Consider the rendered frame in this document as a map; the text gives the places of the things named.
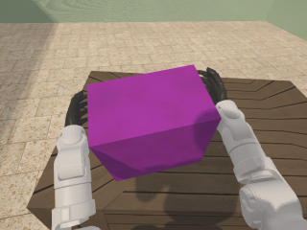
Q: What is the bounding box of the pedestal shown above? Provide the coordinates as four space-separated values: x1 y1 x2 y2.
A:
26 71 307 230

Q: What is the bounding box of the robot right hand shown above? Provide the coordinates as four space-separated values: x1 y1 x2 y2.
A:
197 67 228 105

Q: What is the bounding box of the robot right upper arm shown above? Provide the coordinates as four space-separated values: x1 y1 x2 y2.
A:
239 179 307 230

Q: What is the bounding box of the robot right forearm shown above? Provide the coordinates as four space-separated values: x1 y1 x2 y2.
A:
215 100 303 216

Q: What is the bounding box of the carton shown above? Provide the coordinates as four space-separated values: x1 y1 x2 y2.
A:
86 64 222 181

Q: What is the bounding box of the robot left hand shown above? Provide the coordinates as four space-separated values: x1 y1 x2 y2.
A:
64 91 88 127

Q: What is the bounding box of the robot left forearm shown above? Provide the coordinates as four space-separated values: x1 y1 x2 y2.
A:
51 125 96 230

